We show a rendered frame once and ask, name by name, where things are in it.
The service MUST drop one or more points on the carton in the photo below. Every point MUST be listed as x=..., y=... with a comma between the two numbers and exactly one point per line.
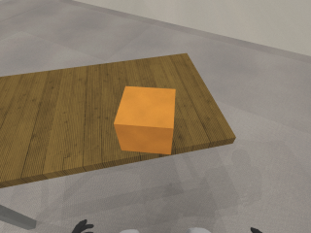
x=145, y=119

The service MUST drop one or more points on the robot left hand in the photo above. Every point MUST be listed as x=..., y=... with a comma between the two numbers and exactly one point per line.
x=81, y=226

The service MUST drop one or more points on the table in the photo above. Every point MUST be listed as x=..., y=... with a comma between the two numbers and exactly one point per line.
x=60, y=122

